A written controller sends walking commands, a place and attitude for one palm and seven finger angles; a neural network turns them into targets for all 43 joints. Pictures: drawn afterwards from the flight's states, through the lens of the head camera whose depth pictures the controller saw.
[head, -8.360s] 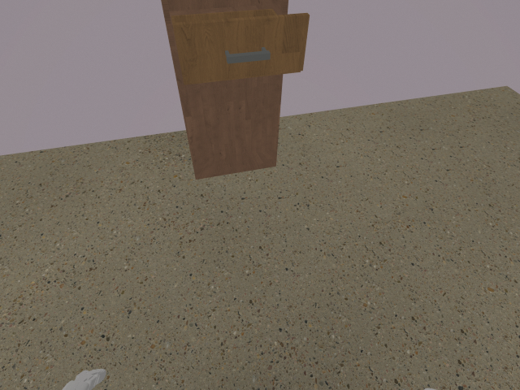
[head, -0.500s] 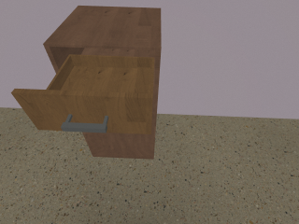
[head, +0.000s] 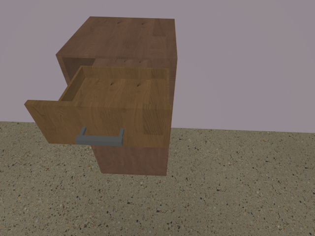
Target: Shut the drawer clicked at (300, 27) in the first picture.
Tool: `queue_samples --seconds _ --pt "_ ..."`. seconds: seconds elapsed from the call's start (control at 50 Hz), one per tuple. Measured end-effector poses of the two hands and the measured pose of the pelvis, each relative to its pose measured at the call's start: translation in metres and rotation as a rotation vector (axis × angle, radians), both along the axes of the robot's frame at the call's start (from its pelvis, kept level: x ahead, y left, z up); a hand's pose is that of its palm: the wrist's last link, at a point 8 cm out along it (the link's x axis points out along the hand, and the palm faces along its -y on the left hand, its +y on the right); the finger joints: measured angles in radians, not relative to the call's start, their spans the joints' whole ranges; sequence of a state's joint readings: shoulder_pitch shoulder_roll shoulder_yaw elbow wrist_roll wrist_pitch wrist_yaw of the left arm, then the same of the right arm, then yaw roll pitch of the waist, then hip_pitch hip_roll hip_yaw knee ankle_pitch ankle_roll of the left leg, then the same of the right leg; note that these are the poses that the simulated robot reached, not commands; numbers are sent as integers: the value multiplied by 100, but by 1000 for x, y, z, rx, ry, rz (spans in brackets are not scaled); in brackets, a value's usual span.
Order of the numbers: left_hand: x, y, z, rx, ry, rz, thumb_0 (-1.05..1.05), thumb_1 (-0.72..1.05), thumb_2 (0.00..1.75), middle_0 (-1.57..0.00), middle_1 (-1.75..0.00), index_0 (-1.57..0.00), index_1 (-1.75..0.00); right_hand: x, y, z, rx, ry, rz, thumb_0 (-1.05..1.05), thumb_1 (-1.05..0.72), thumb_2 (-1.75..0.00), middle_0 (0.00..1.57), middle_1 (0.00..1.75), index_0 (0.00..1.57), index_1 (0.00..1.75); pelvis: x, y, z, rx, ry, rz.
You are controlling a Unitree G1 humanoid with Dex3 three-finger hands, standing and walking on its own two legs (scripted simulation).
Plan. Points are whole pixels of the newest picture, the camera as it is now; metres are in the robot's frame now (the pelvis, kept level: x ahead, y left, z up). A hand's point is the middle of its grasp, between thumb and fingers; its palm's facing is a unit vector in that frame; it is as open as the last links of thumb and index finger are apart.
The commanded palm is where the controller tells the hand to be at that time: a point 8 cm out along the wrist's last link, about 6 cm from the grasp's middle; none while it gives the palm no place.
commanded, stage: look again from close up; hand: left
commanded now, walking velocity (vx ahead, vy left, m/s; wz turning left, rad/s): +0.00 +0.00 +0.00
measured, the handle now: (101, 135) +0.39 +0.20 +0.03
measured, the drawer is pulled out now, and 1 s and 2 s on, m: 0.28 0.28 0.28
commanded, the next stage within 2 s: shuffle to correct the standing spot in 0.08 s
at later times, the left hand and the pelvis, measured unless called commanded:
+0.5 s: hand out of the picture -0.01 +0.16 -0.18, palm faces +0.04 -0.99 -0.15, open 7.4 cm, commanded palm none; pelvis +0.03 +0.00 +0.00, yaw +0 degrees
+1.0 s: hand out of the picture +0.05 +0.18 -0.18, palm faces +0.08 -0.98 -0.18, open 7.4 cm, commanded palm none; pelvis +0.06 +0.01 +0.00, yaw +1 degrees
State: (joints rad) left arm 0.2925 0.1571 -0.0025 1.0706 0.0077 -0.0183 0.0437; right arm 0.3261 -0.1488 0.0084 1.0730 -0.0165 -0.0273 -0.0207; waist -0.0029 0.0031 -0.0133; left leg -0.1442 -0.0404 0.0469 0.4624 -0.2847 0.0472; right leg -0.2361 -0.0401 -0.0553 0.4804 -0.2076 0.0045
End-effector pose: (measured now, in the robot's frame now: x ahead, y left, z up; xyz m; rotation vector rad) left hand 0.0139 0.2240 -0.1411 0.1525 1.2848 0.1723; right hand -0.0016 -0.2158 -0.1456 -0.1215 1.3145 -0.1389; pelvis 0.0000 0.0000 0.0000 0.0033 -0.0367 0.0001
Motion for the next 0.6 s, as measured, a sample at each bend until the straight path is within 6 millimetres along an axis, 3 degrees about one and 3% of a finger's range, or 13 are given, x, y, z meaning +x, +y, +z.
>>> queue_samples --seconds 0.3,0.44,0.6 --pt "-24 -1 -7 -44 86 7 1 91 90 -20 -30 -19 -29 -5 9 3 -10 49 11 0 -91 -90 20 30 19 30 1 10 1 0 -10 0" --pt "-33 -12 -10 -65 149 19 1 91 90 -20 -30 -19 -29 -6 7 -1 -1 95 -15 0 -91 -90 20 30 19 30 19 6 -2 4 -1 -5" --pt "-21 -29 -13 -73 180 51 1 91 90 -20 -30 -19 -29 11 -1 -8 2 130 -21 0 -91 -90 20 30 19 30 47 -6 -8 -11 18 4"
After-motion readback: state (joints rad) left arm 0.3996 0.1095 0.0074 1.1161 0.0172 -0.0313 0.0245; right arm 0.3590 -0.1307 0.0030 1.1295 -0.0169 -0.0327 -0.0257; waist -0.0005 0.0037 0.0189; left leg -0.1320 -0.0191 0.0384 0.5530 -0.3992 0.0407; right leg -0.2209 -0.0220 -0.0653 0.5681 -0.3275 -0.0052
